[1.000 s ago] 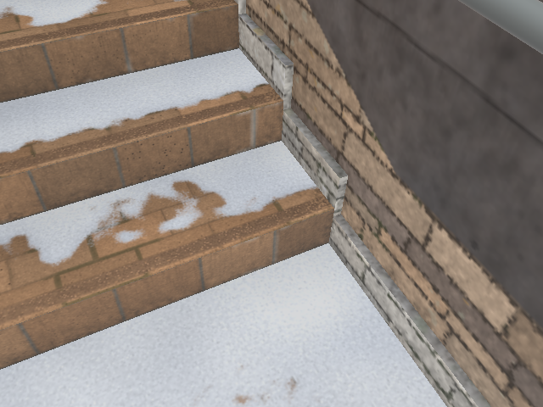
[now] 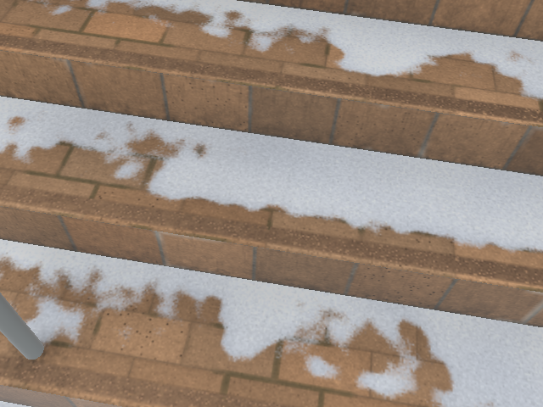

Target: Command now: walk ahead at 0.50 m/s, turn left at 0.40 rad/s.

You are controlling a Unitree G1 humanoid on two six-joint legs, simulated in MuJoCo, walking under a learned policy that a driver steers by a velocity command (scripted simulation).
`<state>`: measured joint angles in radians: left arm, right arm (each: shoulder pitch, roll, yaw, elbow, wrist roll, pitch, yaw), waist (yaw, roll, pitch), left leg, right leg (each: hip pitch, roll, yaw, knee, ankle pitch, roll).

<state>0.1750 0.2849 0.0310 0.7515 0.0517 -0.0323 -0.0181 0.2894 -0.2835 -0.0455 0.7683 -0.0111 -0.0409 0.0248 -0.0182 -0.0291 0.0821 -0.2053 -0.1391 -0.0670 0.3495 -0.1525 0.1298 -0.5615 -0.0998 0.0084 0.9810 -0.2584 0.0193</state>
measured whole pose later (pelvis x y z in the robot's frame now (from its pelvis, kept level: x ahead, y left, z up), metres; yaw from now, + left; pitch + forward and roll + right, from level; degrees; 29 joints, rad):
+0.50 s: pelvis +0.30 -0.06 +0.04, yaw +4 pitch +1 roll -2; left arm 0.08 0.18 -0.04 0.74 0.03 -0.02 0.04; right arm 0.34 -0.24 -0.03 0.95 -0.02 -0.08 0.00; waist -0.02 0.01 0.08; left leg -0.22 -0.14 -0.19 1.25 -0.21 0.05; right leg -0.77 0.03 -0.18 1.15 -0.41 -0.14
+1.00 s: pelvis +0.46 -0.06 +0.14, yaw +3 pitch +2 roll +0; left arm 0.25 0.19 0.01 0.88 -0.02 -0.08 -0.09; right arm 0.14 -0.20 -0.04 0.89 0.01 -0.01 0.04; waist -0.02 0.01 0.00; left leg -0.32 0.06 0.02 0.58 -0.26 -0.04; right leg -0.22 0.07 -0.10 0.53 -0.35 -0.10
